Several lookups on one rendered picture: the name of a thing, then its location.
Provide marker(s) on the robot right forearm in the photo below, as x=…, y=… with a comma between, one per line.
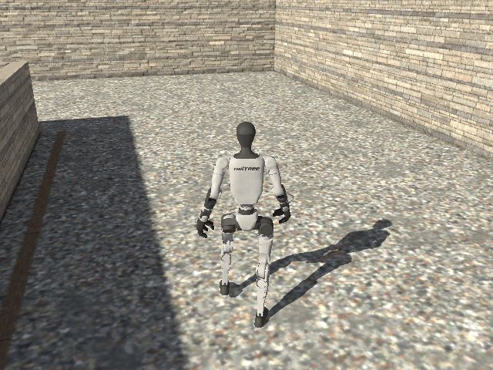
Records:
x=283, y=201

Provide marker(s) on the right robot shin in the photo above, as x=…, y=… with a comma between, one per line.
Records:
x=262, y=289

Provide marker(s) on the robot left forearm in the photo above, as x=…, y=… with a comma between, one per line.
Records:
x=207, y=207

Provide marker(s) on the left robot shin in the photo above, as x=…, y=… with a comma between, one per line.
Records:
x=225, y=263

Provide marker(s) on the robot right upper arm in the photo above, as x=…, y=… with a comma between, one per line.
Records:
x=274, y=173

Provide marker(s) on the robot shin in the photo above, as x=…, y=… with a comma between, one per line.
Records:
x=262, y=289
x=225, y=263

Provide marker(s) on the robot left upper arm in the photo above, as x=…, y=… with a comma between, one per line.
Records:
x=217, y=179

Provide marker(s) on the right robot hand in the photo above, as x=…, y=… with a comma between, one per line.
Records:
x=279, y=212

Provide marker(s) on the left robot hand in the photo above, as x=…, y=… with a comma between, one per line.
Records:
x=201, y=226

